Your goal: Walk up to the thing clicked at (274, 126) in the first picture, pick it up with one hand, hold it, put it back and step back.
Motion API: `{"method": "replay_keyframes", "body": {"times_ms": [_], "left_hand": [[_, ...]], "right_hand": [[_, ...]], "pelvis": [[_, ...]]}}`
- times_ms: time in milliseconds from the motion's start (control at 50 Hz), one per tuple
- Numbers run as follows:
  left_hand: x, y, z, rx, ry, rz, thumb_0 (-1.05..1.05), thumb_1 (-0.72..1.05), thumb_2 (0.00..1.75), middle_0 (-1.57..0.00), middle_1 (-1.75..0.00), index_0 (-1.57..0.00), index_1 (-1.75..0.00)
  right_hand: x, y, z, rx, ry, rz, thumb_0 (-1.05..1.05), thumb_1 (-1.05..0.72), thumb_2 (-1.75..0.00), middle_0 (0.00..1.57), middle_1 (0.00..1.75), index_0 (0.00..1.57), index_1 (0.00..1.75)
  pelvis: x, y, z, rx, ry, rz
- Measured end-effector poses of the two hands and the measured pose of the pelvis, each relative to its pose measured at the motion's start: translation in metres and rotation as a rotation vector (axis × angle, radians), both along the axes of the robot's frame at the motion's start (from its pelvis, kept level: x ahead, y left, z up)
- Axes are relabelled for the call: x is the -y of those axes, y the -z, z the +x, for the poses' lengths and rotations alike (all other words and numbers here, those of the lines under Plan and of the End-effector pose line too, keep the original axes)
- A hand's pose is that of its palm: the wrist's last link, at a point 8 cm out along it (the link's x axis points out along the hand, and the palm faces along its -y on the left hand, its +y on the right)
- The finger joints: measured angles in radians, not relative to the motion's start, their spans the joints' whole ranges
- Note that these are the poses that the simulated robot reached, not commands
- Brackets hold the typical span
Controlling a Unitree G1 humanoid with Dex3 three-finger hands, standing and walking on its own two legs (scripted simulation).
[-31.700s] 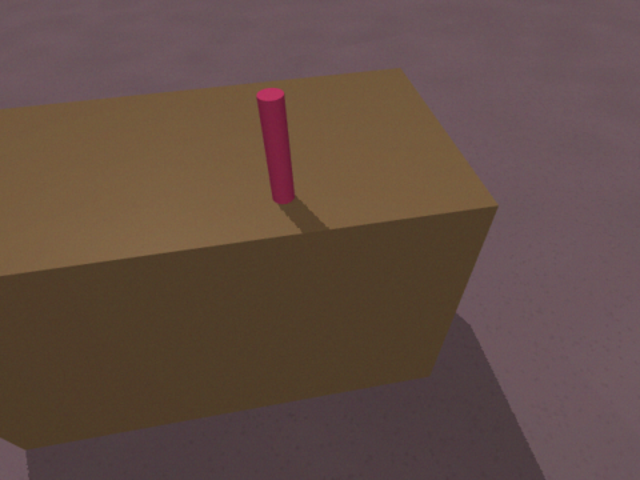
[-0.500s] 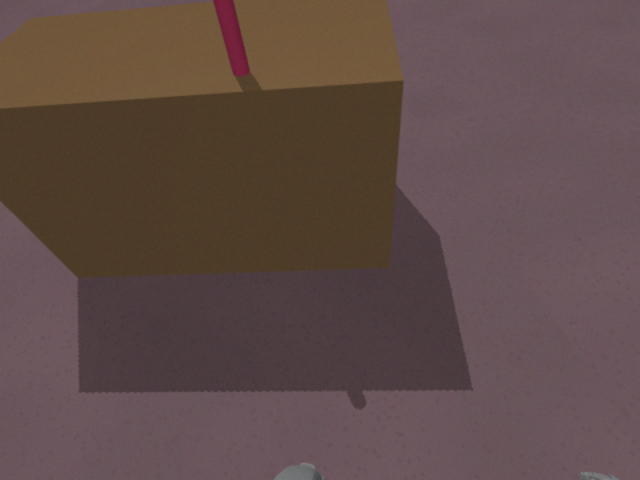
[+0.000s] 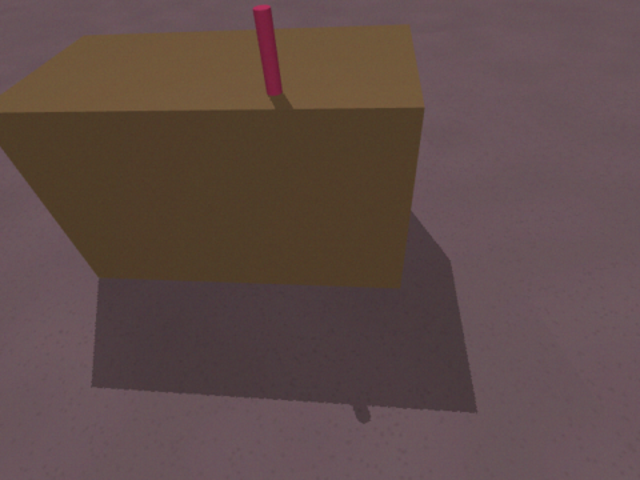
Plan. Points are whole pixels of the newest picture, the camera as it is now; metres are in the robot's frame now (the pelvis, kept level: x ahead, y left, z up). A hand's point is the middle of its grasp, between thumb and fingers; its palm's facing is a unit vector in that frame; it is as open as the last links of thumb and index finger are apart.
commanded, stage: step back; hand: left
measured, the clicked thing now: (268, 53) +1.10 +0.19 +0.09
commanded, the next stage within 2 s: stand in 0.48 s
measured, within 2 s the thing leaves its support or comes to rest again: neither
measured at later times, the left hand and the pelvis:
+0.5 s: hand out of the picture +0.15 +0.28 -0.14, palm faces +0.01 -0.92 -0.38, open 7.4 cm; pelvis +0.04 +0.02 +0.00, yaw +0 degrees
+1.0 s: hand out of the picture +0.10 +0.27 -0.14, palm faces -0.03 -0.94 -0.33, open 7.4 cm; pelvis +0.01 +0.02 +0.01, yaw +0 degrees
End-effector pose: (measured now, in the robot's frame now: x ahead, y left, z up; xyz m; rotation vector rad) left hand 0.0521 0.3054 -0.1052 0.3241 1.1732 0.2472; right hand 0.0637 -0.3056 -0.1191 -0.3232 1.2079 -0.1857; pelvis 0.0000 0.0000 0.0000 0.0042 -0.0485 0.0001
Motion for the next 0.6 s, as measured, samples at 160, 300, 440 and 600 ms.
{"method": "replay_keyframes", "body": {"times_ms": [160,300,440,600], "left_hand": [[-0.020,0.012,0.018,-0.043,-0.011,-0.012,0.01,0.90,0.89,-0.21,-0.30,-0.21,-0.30],[-0.019,0.008,0.048,-0.021,0.005,-0.005,0.01,0.90,0.89,-0.20,-0.30,-0.20,-0.30],[-0.020,0.002,0.078,0.029,0.020,0.008,0.01,0.90,0.89,-0.20,-0.30,-0.20,-0.30],[-0.016,0.000,0.091,0.034,0.034,-0.017,0.01,0.90,0.89,-0.20,-0.30,-0.20,-0.30]], "right_hand": [[-0.010,-0.003,0.016,-0.007,-0.001,-0.036,0.00,-0.90,-0.90,0.20,0.30,0.21,0.30],[-0.023,-0.002,0.045,0.008,0.009,0.001,0.00,-0.90,-0.90,0.21,0.30,0.21,0.30],[-0.030,-0.002,0.077,0.067,0.005,0.016,0.00,-0.90,-0.90,0.21,0.30,0.21,0.30],[-0.035,-0.013,0.087,0.090,-0.003,0.014,0.00,-0.90,-0.90,0.21,0.30,0.21,0.30]], "pelvis": [[-0.016,0.005,0.016,-0.013,-0.008,0.013],[-0.013,0.001,0.033,-0.015,-0.004,-0.014],[-0.016,0.001,0.041,-0.010,0.001,-0.009],[-0.020,-0.006,0.040,-0.002,0.008,-0.007]]}}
